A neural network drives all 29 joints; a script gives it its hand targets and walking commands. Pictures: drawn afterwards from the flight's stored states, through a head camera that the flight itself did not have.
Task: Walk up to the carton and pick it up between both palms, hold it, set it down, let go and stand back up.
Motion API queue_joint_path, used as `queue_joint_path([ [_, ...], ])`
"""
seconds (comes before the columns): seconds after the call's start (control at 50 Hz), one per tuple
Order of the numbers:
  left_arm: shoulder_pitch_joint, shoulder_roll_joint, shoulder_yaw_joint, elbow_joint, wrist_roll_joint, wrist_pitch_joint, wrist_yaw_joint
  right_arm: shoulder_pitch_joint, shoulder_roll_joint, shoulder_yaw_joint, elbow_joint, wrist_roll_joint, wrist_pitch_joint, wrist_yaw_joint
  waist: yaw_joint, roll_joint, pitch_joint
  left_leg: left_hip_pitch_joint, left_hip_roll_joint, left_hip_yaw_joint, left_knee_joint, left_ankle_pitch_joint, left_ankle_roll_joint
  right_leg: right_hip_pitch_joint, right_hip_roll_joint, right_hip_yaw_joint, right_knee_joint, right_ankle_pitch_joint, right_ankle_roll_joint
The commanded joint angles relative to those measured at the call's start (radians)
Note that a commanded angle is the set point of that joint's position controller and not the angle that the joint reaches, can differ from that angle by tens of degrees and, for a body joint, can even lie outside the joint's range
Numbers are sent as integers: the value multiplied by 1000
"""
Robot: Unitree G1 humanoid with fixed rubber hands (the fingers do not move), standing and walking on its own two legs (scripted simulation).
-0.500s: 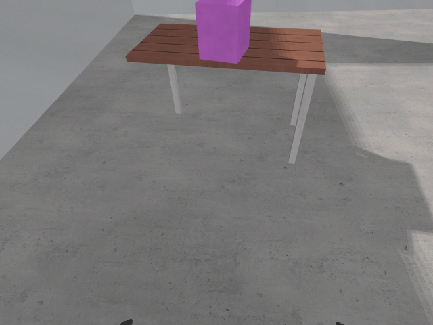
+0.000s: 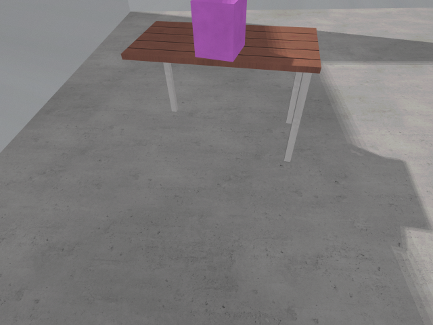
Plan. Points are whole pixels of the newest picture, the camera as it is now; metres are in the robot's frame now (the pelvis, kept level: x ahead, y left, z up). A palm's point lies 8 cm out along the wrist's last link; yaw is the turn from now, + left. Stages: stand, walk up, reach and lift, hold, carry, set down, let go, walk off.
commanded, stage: stand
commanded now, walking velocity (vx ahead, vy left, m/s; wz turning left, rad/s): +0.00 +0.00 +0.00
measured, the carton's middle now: (220, 25) +1.42 +0.04 +0.02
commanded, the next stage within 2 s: walk up in 1.30 s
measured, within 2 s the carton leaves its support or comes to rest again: neither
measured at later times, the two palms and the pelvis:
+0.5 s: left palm out of the picture +0.06 +0.24 -0.13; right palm out of the picture +0.04 -0.22 -0.13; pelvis +0.01 +0.01 +0.01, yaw +0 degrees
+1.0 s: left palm out of the picture +0.00 +0.23 -0.13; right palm out of the picture +0.00 -0.19 -0.13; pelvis +0.01 +0.01 +0.01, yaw +0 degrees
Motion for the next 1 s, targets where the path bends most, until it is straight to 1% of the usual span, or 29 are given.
queue_joint_path([
  [0.0,0,108,32,-57,6,-22,9,24,-63,-17,-42,4,-16,-11,-9,6,14,-38,29,-30,-113,52,50,23,-79,97,-135,89,-29],
  [0.02,1,85,33,-52,-4,-25,16,-16,-78,-21,-59,-3,-23,-11,12,6,-28,14,19,-18,-102,68,51,13,-96,117,-135,89,-36],
  [0.04,-35,98,28,-51,-4,-20,19,25,-52,-18,-36,1,-34,-10,-16,-19,-17,10,25,-11,-111,70,50,18,-83,94,-137,85,-27],
  [0.06,-29,75,27,-57,-6,-23,20,29,-74,-22,-27,0,-30,-10,4,-43,15,40,18,-18,-103,83,50,-52,-87,110,-175,63,-33],
  [0.08,-14,76,23,-35,-3,-15,12,29,-79,-26,-13,1,-22,-14,-3,-26,43,64,22,-19,-115,86,43,-93,-82,105,-189,25,-28],
  [0.1,-20,73,23,-49,0,-16,6,10,-88,-26,-16,4,-16,-23,1,20,47,49,45,-33,-123,110,48,-60,-60,86,-141,55,-27],
  [0.12,-11,78,23,-37,0,-18,16,37,-115,-32,-11,1,-13,-24,-3,-46,-10,55,32,-36,-102,94,54,-25,-73,85,-154,74,-29],
  [0.14,1,120,41,-20,0,-16,14,47,-92,-35,4,5,-19,-20,1,-49,23,-14,22,-44,-128,76,57,5,-67,100,-178,31,-29],
  [0.16,10,122,44,-18,0,-15,15,37,-92,-34,10,4,-22,-19,10,-40,29,-6,16,-30,-127,77,55,0,-79,118,-193,14,-32],
  [0.18,17,113,41,-9,-2,-17,15,24,-86,-35,13,4,-25,-19,12,-36,17,27,16,-24,-121,100,52,-14,-86,131,-202,24,-35],
  [0.22,11,109,41,5,-3,-18,18,35,-76,-36,31,6,-30,-18,3,-22,3,33,19,-28,-125,118,51,11,-85,121,-201,54,-36],
  [0.3,20,103,44,37,-5,-21,21,35,-75,-41,65,5,-35,-19,8,1,-8,44,31,-40,-146,139,56,40,-77,103,-186,114,-33],
  [0.4,36,96,46,82,-6,-20,24,40,-73,-46,111,5,-34,-22,10,15,10,48,40,-51,-172,144,62,56,-75,93,-186,142,-28],
  [0.72,78,69,39,222,-9,-19,35,47,-40,-46,252,8,-27,-28,6,-1,57,94,43,-48,-214,157,63,81,-83,91,-232,159,-14],
  [0.98,100,43,30,292,-9,-16,41,54,-10,-35,329,8,-23,-32,8,2,83,93,41,-45,-235,131,57,88,-84,91,-253,131,-7],
])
